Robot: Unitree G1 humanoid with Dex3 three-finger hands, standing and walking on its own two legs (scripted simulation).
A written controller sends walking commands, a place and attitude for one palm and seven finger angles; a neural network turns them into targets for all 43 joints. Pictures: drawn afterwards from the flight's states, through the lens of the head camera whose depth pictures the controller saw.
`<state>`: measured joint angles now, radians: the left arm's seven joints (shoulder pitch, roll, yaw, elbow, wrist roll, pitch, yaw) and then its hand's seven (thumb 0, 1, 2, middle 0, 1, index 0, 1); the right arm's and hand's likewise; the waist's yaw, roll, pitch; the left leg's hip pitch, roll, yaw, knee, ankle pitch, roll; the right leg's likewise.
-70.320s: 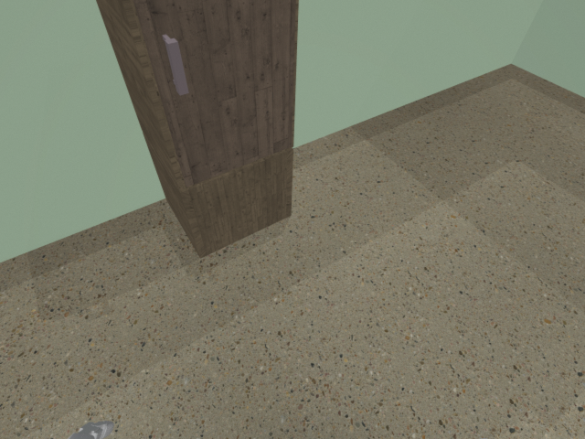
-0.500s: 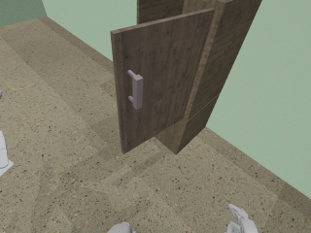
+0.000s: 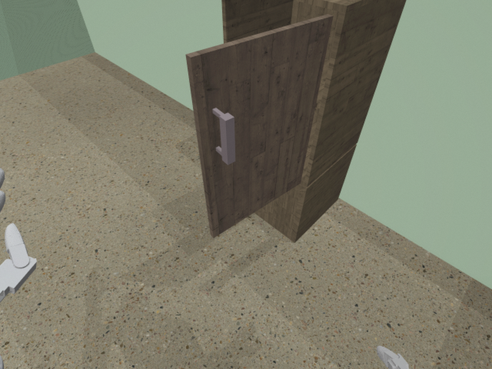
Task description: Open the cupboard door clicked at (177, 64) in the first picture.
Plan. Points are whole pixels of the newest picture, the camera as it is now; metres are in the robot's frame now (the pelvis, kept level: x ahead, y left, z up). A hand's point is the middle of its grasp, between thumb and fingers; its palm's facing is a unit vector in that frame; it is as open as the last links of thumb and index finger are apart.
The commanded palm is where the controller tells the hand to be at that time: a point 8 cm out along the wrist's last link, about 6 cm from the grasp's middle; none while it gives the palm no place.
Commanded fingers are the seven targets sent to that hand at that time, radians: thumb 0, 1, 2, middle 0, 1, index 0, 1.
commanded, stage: stop stepping back and stand still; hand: left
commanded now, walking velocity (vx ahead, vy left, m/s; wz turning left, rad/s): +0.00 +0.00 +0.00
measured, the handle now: (222, 136) +0.59 +0.11 +0.06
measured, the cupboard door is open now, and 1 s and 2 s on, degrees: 82 82 82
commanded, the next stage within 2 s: let the arm hang, fingers relaxed in 0.54 s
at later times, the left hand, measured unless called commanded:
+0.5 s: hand (5, 288) +0.16 +0.30 +0.15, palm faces +0.45 -0.78 -0.42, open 7.4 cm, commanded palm +0.11 +0.33 +0.18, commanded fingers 0.00 0.90 0.90 -0.20 -0.30 -0.20 -0.30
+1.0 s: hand out of the picture -0.02 +0.20 -0.18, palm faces +0.02 -0.99 -0.17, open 7.1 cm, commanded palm none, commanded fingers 0.00 0.90 0.90 -0.20 -0.30 -0.20 -0.30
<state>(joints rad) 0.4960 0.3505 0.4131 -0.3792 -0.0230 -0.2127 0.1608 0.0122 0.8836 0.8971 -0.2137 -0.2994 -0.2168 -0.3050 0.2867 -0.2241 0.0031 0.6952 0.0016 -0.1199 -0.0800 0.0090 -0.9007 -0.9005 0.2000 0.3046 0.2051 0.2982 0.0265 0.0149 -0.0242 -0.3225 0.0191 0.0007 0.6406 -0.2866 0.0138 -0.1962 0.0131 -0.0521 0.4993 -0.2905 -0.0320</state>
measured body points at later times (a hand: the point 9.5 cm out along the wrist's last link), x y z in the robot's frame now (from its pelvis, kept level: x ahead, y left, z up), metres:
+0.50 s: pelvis -0.03 +0.02 +0.00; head -0.02 +0.04 +0.45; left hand +0.13 +0.33 +0.18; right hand +0.14 -0.20 -0.08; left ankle +0.02 +0.13 -0.74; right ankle -0.01 -0.10 -0.74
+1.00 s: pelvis -0.04 +0.02 +0.00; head -0.01 +0.04 +0.45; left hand -0.02 +0.25 -0.17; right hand +0.01 -0.25 -0.14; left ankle +0.02 +0.13 -0.74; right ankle -0.01 -0.10 -0.74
